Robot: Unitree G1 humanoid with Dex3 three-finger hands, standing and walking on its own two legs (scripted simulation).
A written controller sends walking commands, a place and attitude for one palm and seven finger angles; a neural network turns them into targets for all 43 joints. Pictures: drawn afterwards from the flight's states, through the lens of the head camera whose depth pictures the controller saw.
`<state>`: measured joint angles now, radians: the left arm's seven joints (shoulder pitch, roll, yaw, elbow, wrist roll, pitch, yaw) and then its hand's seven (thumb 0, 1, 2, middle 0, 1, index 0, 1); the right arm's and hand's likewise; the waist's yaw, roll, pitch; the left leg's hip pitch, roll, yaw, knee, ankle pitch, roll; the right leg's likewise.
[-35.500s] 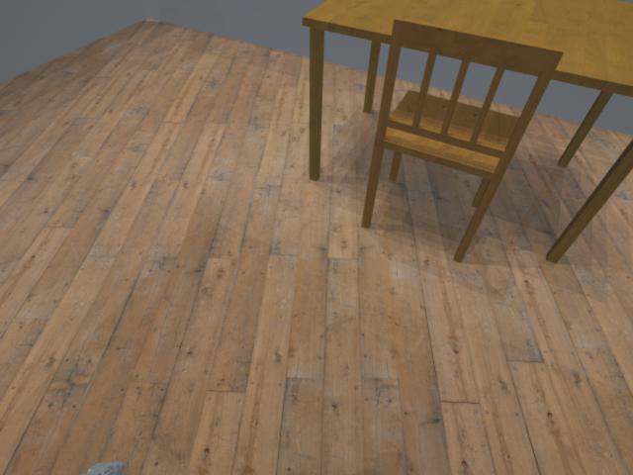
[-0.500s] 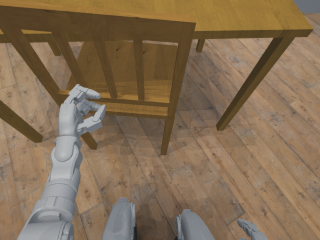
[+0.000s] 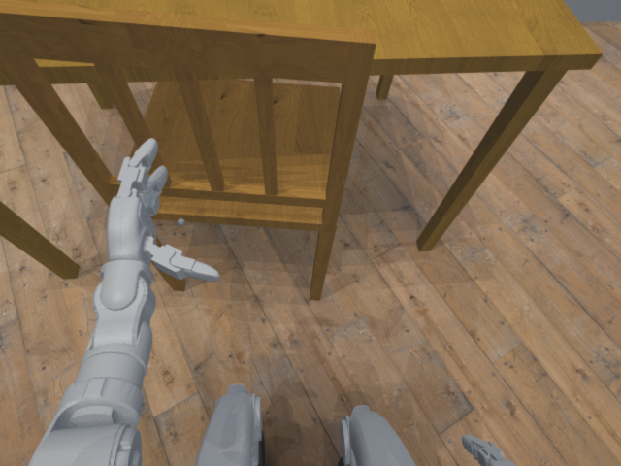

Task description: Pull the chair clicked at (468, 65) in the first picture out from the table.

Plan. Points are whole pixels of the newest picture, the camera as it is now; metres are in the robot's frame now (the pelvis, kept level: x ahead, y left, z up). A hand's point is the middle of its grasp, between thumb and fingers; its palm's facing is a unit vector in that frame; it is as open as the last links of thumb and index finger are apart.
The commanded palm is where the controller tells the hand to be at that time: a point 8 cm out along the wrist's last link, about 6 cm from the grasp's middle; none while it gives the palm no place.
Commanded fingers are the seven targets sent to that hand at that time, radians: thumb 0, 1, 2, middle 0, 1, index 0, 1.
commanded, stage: open the thumb and straighten the fingers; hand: left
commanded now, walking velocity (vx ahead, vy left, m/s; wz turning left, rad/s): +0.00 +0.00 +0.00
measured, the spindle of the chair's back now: (204, 138) +0.56 +0.16 +0.02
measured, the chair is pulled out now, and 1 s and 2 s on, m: -0.08 -0.08 -0.08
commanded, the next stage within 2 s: draw the fingers out of the gap in 0.04 s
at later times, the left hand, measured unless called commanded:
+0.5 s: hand (181, 267) +0.35 +0.16 +0.02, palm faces +0.07 -1.00 -0.05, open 17.5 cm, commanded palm +0.32 +0.21 +0.02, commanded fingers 0.00 -0.55 0.20 0.00 0.00 0.00 0.00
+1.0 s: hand (170, 339) +0.27 +0.16 +0.02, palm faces +0.06 -1.00 -0.04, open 17.5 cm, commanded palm +0.24 +0.21 +0.02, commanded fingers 0.00 -0.55 0.20 0.00 0.00 0.00 0.00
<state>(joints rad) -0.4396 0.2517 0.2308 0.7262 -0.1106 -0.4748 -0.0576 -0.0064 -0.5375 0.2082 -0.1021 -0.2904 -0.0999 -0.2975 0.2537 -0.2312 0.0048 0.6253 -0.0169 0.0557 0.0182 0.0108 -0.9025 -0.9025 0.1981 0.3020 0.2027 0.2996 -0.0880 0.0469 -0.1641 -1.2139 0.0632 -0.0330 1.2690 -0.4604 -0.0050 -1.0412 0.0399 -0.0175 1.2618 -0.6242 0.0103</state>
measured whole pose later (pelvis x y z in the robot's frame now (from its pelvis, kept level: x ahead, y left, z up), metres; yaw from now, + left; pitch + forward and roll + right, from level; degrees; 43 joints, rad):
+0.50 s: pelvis +0.01 +0.00 +0.01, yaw +0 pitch +21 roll -3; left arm -0.16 0.19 0.14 0.50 -0.12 -0.49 -0.04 -0.01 -0.55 0.20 0.00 0.00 0.00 -0.01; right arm 0.23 -0.22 0.00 0.58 -0.01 0.05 0.02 0.01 -0.90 -0.90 0.20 0.30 0.20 0.30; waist -0.06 0.04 -0.17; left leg -1.16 0.06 -0.03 1.25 -0.47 -0.01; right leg -0.99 0.03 -0.01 1.24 -0.63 0.01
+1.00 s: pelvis +0.00 -0.01 +0.00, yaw +2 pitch +20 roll -4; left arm 0.16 0.18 0.06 0.20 -0.16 -0.48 -0.08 -0.01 -0.55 0.20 0.00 0.00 0.00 0.00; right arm 0.17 -0.22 0.01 0.53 0.00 -0.01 0.00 0.01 -0.90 -0.90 0.20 0.30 0.20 0.30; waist -0.02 0.04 -0.18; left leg -1.18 0.05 -0.07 1.31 -0.48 -0.02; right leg -0.99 0.03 -0.05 1.30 -0.66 0.00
